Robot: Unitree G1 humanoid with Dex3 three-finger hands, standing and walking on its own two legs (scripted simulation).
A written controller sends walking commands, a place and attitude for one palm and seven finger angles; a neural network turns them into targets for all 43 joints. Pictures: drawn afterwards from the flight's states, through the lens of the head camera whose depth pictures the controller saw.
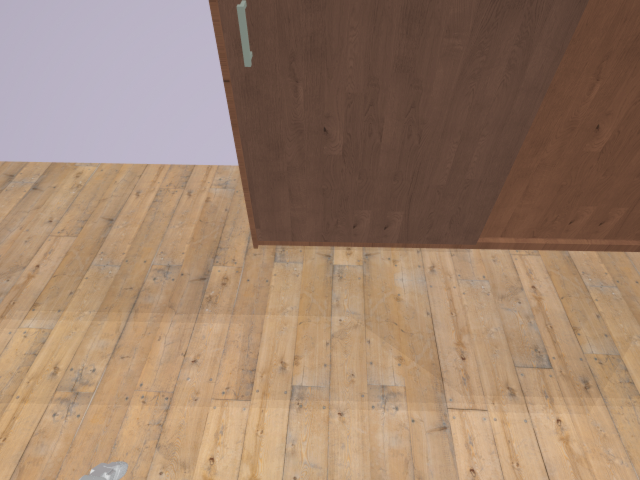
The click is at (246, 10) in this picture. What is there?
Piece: wardrobe's sliding door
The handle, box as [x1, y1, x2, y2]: [237, 0, 252, 66]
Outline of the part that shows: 242,0 237,5 237,13 244,65 250,66 250,59 252,55 251,51 249,50 244,12 246,4 245,0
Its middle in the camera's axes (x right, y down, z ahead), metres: -0.19 -0.52 +0.98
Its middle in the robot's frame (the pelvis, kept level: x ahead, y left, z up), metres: +1.09 +0.25 +0.10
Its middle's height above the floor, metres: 0.87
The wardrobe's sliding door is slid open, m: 0.00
